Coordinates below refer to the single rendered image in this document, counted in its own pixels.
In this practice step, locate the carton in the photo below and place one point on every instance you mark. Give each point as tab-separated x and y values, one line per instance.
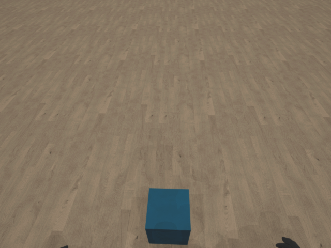
168	216

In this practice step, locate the robot right hand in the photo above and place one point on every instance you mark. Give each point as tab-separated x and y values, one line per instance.
288	243

